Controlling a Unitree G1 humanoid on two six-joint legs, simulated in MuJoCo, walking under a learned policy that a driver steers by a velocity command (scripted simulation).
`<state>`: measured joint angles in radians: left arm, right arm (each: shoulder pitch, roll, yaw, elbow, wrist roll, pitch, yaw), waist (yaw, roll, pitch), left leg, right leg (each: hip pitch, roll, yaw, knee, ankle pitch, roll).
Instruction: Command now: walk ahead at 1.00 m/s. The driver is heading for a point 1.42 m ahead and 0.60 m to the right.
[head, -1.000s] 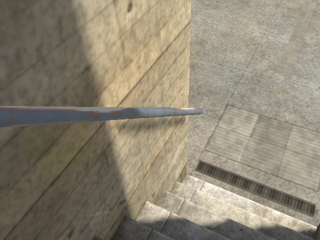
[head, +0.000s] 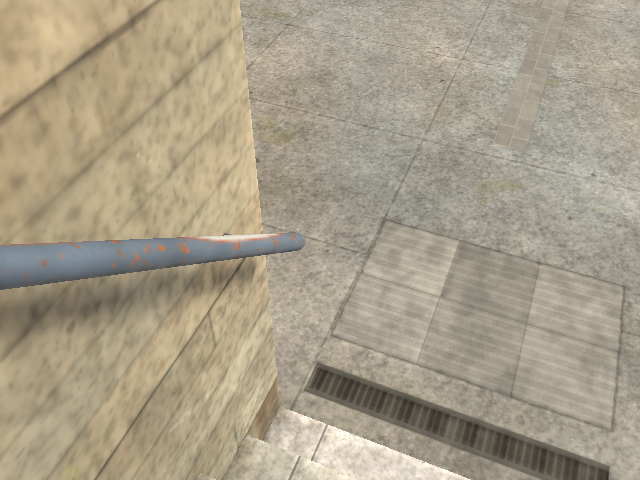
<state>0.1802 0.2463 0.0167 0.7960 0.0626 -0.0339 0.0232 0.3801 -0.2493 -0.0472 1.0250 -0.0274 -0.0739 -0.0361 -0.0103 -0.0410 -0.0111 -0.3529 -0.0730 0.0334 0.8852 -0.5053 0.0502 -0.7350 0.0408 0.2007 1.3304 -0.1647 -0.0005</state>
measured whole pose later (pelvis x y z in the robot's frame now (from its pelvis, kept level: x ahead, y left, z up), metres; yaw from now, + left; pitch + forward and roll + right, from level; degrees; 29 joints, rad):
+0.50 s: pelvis +0.36 -0.02 -0.33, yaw -6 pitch -5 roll -6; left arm 0.58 0.18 -0.01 0.97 0.06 -0.03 -0.05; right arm 0.15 -0.27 -0.08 0.87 0.01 -0.02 -0.02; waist 0.13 0.08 -0.08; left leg -0.24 0.11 -0.11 0.40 0.24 -0.07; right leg -0.09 0.19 0.09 1.46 -0.89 -0.17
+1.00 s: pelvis +0.65 -0.12 -0.64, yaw -33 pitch +0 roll +1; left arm 0.42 0.22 0.03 0.96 0.01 -0.03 -0.01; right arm 0.15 -0.20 -0.03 0.86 -0.06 -0.07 -0.03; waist 0.05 0.04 0.04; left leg -0.82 0.09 -0.10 1.74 -0.52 0.02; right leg -0.41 0.16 0.07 0.99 -0.56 -0.13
